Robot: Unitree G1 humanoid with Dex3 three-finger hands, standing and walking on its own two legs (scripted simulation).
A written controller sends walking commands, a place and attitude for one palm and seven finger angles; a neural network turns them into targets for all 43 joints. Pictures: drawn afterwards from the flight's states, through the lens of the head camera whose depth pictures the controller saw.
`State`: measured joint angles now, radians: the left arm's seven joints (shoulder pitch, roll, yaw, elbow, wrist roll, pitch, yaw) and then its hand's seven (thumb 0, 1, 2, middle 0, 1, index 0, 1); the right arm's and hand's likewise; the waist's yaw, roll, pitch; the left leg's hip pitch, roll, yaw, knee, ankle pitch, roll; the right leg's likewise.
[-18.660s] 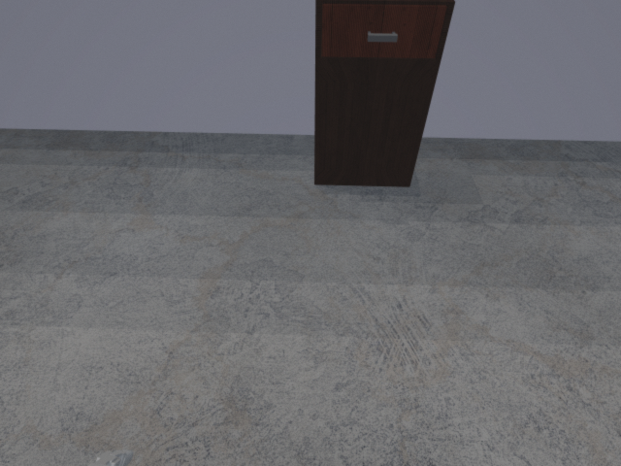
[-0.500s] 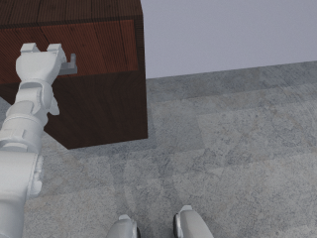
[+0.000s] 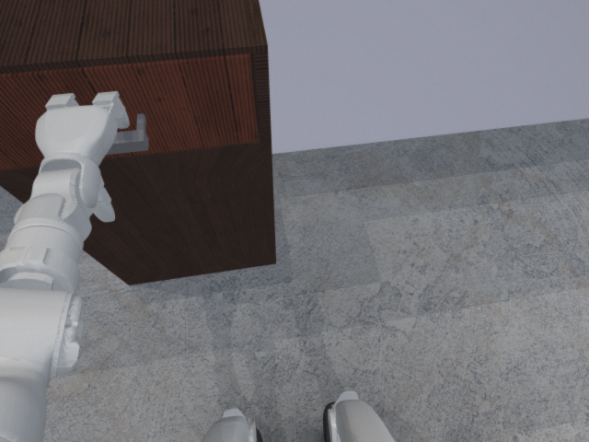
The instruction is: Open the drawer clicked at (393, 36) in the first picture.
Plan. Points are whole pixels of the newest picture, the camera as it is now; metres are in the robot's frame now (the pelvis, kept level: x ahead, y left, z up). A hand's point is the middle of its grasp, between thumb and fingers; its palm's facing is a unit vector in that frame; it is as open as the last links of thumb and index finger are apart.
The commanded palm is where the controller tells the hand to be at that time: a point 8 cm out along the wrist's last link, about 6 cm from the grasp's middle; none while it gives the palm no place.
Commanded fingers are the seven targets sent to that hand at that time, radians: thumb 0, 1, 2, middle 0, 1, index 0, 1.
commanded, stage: lift the fingers back up to retry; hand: left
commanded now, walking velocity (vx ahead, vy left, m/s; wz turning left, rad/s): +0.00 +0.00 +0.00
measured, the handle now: (110, 133) +0.56 +0.25 +0.02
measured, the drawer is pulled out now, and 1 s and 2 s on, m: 0.00 0.00 0.00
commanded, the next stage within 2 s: re-aim the fingers above the handle in 0.48 s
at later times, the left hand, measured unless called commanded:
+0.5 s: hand (87, 138) +0.50 +0.24 +0.08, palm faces -0.07 +0.00 -1.00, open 13.8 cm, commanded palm +0.49 +0.24 +0.13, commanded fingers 0.00 -0.50 0.30 -0.30 -1.20 -0.30 -1.20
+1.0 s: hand (93, 143) +0.50 +0.23 +0.07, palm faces -0.11 +0.01 -0.99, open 13.8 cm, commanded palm +0.49 +0.23 +0.13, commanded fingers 0.00 -0.50 0.30 -0.30 -1.20 -0.30 -1.20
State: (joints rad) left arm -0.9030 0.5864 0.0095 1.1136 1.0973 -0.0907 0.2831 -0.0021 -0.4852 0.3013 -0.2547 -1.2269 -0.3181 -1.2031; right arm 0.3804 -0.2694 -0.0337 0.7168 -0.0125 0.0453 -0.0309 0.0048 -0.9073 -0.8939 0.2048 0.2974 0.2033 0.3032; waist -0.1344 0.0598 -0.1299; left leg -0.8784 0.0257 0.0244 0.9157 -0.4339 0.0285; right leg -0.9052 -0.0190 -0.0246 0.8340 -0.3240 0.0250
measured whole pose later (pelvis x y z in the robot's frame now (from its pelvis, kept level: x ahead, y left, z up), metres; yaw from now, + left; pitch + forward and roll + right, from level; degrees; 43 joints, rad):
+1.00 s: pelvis +0.03 -0.01 +0.03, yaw +1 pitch +17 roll -1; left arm -0.83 0.54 -0.03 1.04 1.08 -0.08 0.21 0.00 -0.48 0.30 -0.31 -1.20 -0.32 -1.20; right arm 0.36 -0.27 -0.07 0.72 0.00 0.07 -0.04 0.01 -0.91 -0.89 0.20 0.30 0.20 0.30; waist -0.09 0.06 -0.11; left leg -0.63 0.03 0.02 0.71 -0.39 0.01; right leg -0.67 -0.01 -0.03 0.67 -0.30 0.01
